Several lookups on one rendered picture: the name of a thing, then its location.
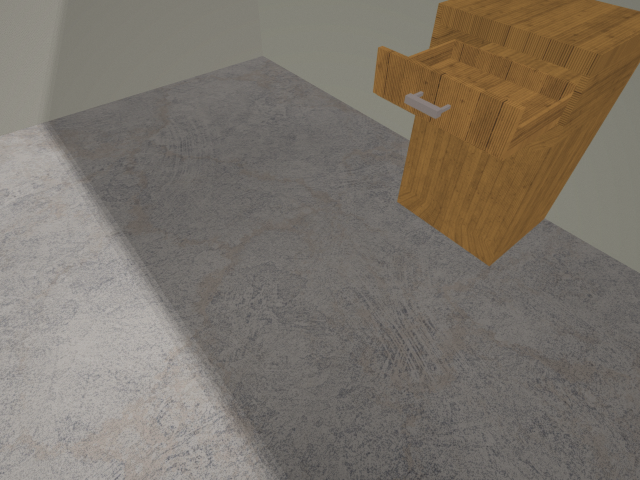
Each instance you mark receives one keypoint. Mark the cabinet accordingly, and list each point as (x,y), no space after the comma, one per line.
(486,205)

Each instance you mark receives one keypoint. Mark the drawer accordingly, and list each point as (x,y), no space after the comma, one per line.
(497,105)

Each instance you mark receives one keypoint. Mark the handle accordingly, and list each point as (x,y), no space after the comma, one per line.
(424,106)

